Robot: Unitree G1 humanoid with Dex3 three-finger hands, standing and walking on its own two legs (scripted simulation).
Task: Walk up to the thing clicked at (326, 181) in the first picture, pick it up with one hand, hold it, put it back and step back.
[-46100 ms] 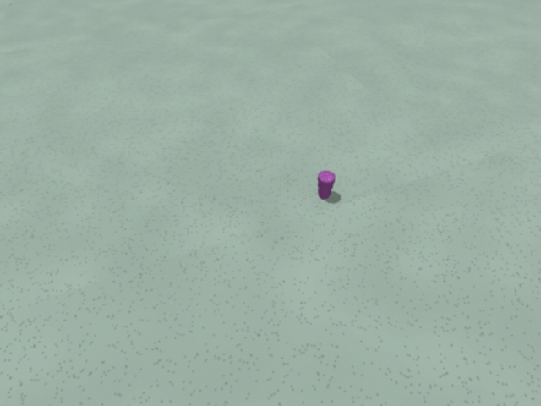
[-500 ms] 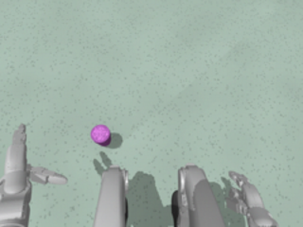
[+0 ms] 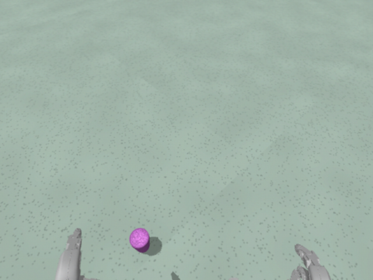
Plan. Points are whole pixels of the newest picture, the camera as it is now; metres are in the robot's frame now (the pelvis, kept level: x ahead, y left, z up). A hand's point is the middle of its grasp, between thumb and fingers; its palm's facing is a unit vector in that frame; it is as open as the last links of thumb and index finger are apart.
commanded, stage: home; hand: left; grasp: from the side
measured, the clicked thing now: (141, 242) +0.40 +0.21 -0.63
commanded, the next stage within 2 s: stand in 1.72 s
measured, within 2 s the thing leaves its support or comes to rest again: neither
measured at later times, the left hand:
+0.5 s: hand out of the picture +0.17 +0.18 -0.04, palm faces +0.13 -0.95 -0.29, open 17.5 cm
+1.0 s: hand out of the picture +0.16 +0.17 -0.04, palm faces +0.11 -0.95 -0.28, open 17.5 cm
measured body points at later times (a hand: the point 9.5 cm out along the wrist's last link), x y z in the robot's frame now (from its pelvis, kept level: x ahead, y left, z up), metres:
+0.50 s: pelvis +0.00 +0.00 +0.02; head +0.02 +0.00 +0.47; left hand +0.16 +0.23 -0.02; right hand +0.17 -0.24 -0.04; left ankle +0.01 +0.13 -0.67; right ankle +0.01 -0.14 -0.67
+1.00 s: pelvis +0.00 -0.01 +0.02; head +0.01 -0.01 +0.47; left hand +0.15 +0.22 -0.02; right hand +0.16 -0.25 -0.05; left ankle +0.01 +0.13 -0.67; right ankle +0.01 -0.14 -0.67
